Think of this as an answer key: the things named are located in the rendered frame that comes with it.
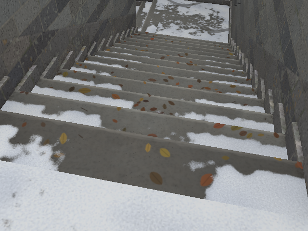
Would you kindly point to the stairs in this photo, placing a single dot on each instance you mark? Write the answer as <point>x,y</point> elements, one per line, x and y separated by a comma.
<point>141,13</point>
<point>175,88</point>

